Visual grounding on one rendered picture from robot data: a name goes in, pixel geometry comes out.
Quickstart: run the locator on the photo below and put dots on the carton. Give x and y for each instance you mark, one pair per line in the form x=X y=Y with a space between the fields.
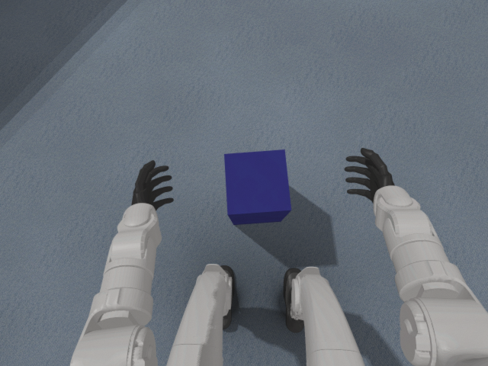
x=257 y=189

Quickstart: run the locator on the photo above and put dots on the robot left forearm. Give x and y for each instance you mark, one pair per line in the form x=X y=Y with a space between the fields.
x=125 y=295

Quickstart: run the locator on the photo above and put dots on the left robot foot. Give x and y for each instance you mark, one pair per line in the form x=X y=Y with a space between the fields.
x=227 y=319

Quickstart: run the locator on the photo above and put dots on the left robot upper arm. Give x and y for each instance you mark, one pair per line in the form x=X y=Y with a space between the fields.
x=121 y=346

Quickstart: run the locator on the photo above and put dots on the left robot hand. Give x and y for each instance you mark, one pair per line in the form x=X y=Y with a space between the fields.
x=143 y=191

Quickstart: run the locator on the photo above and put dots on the right robot thigh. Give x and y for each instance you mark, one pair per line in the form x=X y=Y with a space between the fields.
x=329 y=339

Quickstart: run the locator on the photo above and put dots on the right robot upper arm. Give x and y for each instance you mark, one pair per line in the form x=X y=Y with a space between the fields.
x=444 y=332

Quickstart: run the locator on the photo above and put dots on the right robot hand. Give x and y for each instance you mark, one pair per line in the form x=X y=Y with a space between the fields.
x=376 y=172

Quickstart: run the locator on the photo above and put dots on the robot right forearm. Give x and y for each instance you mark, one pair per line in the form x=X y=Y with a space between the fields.
x=421 y=265

